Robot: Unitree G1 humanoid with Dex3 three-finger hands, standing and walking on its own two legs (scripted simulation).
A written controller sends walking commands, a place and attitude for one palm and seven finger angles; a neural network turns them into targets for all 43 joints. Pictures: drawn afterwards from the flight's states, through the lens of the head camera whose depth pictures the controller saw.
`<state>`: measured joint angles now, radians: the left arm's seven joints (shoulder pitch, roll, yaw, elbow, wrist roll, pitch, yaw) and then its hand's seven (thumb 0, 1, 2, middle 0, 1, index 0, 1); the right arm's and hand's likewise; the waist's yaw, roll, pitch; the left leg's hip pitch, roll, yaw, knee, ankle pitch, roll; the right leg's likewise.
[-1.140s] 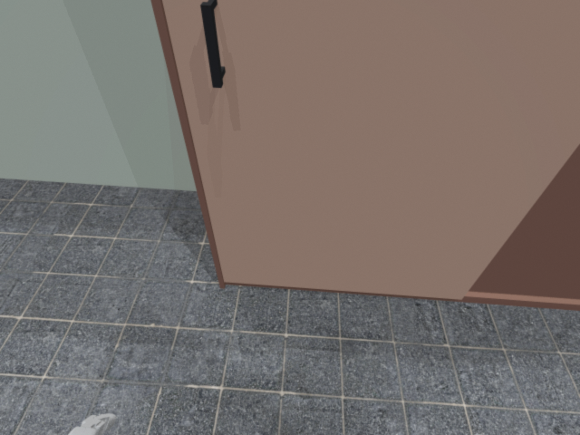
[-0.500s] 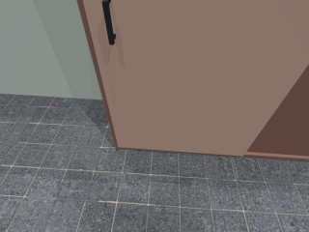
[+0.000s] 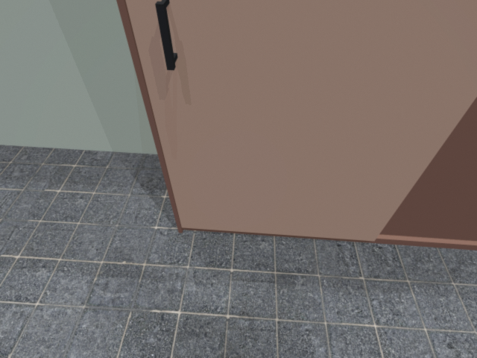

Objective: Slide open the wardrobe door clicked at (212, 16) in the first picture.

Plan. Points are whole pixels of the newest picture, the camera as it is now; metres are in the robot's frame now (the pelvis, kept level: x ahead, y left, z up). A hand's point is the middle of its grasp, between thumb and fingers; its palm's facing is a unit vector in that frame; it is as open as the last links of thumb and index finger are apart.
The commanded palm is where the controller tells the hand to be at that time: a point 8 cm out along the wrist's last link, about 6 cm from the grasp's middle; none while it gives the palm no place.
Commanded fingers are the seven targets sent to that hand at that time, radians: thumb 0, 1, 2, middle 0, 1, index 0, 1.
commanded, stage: look at it before walking up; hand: left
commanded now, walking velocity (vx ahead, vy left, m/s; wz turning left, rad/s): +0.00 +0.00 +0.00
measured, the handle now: (168, 34) +0.77 +0.21 +0.19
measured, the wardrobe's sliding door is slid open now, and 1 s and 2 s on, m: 0.00 0.00 0.00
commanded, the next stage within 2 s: take the last steps up to it in 0.30 s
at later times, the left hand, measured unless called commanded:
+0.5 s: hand out of the picture +0.08 +0.25 -0.16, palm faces -0.02 -0.94 -0.34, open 7.4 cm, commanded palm none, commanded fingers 0.00 0.90 0.90 -0.20 -0.30 -0.20 -0.30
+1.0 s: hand (139, 346) +0.18 +0.21 -0.18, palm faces -0.02 -0.99 -0.16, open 7.4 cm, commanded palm none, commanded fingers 0.00 0.90 0.90 -0.20 -0.30 -0.20 -0.30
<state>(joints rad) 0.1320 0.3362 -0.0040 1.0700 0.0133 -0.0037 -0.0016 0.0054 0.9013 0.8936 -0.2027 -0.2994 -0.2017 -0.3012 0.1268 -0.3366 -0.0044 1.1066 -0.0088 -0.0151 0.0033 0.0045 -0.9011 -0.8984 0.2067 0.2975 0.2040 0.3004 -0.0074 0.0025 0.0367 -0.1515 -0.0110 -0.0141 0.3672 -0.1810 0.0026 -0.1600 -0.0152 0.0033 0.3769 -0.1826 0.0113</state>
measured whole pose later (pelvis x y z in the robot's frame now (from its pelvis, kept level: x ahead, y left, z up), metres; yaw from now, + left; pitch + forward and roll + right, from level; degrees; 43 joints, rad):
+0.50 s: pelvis +0.01 +0.00 +0.00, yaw +0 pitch -2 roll +0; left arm 0.15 0.33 0.00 1.09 0.01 0.00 0.01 0.01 0.90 0.89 -0.20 -0.30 -0.20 -0.30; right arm 0.12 -0.33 0.00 1.11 -0.01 -0.01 0.00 0.00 -0.90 -0.90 0.21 0.30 0.20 0.30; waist 0.00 0.00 0.03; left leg -0.13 -0.01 -0.02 0.36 -0.19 0.00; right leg -0.14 -0.01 0.00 0.36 -0.19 0.01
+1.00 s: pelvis +0.13 +0.03 -0.01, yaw +0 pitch +0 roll +0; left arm 0.21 0.17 0.05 1.02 0.02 0.01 -0.02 0.01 0.91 0.89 -0.20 -0.30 -0.20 -0.30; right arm 0.52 -0.10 0.00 1.17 -0.02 -0.06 -0.03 0.00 -0.90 -0.90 0.21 0.30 0.20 0.30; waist -0.04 -0.02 0.08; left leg 0.04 -0.04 0.07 0.28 -0.32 0.05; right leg -0.54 -0.09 -0.09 0.86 -0.27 0.00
